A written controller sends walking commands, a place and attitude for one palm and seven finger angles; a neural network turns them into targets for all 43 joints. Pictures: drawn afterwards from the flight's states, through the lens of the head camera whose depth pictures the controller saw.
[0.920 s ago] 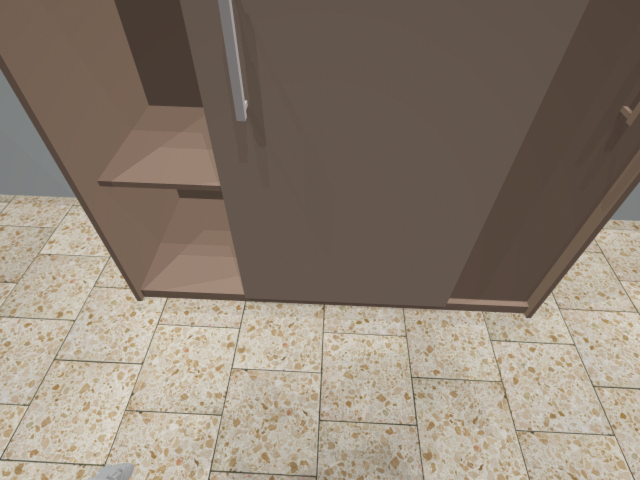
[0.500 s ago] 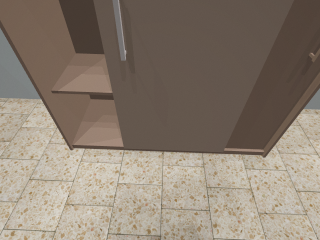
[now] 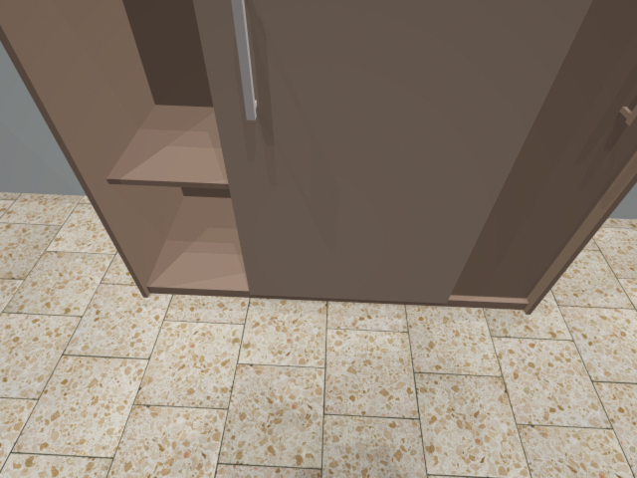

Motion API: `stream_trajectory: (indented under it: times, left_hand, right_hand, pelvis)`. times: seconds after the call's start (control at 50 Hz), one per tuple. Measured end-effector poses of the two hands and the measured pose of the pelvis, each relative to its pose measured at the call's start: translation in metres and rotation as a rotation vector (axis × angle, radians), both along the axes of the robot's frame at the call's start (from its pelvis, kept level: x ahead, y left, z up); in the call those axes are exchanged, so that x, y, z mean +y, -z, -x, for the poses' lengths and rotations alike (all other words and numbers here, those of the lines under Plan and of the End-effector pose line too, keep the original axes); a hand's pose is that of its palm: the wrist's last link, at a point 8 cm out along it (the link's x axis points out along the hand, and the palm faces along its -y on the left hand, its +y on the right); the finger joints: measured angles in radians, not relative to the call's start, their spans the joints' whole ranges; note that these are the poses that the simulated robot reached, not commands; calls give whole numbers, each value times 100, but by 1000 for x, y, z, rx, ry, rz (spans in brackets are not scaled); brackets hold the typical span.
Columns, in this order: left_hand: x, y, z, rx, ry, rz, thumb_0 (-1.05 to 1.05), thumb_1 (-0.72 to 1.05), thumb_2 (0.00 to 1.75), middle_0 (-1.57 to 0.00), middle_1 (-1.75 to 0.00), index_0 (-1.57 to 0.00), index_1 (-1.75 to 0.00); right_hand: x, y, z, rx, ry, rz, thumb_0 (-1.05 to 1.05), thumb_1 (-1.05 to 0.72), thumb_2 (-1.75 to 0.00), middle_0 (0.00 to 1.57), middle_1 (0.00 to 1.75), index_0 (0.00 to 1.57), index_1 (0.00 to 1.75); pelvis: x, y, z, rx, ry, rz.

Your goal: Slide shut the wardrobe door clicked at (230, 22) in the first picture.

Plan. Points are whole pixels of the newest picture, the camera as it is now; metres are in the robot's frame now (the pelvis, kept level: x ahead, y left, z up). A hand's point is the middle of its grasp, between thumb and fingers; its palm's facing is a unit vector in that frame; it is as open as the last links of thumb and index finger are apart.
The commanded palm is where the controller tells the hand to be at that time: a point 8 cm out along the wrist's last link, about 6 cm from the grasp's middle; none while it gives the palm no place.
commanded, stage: look at it before walking up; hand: right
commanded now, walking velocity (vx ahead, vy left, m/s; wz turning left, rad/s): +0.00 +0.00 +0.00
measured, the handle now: (246, 53) +0.82 +0.20 +0.16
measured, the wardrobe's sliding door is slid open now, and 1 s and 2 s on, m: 0.39 0.39 0.39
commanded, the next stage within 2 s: walk to a spot facing it in 0.52 s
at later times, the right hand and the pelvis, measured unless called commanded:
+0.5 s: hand out of the picture +0.08 -0.25 -0.15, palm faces -0.03 +0.94 -0.34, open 7.4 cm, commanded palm none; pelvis +0.01 +0.00 +0.00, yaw +0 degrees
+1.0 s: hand out of the picture +0.07 -0.19 -0.18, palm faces -0.14 +0.95 -0.27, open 7.4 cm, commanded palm none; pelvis -0.01 +0.01 -0.02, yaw +10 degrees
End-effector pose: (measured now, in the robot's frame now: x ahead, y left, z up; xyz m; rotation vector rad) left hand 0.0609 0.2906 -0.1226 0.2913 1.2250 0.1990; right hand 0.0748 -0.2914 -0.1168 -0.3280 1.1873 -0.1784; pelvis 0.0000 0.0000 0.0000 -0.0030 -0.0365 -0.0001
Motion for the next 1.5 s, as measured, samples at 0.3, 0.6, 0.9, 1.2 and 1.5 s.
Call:
stream_trajectory:
  times: [0.3,0.6,0.9,1.2,1.5]
  left_hand:
    - [-2,-3,-16,-23,16,-1,1,90,90,-20,-30,-20,-30]
    - [-1,-3,-19,-8,20,-5,1,90,90,-20,-30,-20,-30]
    - [-21,14,7,-50,-100,47,1,90,90,-20,-29,-20,-30]
    - [-7,29,68,-18,-281,119,1,90,90,-20,-29,-20,-30]
    - [-25,-4,88,-178,-417,-2,1,91,90,-20,-29,-20,-30]
  right_hand:
    - [0,0,-3,4,3,-3,0,-90,-89,20,30,20,30]
    - [-2,1,4,31,17,-1,0,-90,-89,20,30,20,30]
    - [26,22,4,85,-44,-50,0,-90,-89,20,30,20,30]
    - [86,17,15,108,-136,-78,0,-90,-89,20,30,20,30]
    - [47,26,-35,69,-304,-79,0,-90,-89,20,30,20,30]
  pelvis:
    - [0,-1,-4,5,1,0]
    - [0,-2,-7,6,4,-1]
    - [1,11,1,16,-108,18]
    - [25,10,23,31,-259,36]
    - [-18,10,32,61,-443,16]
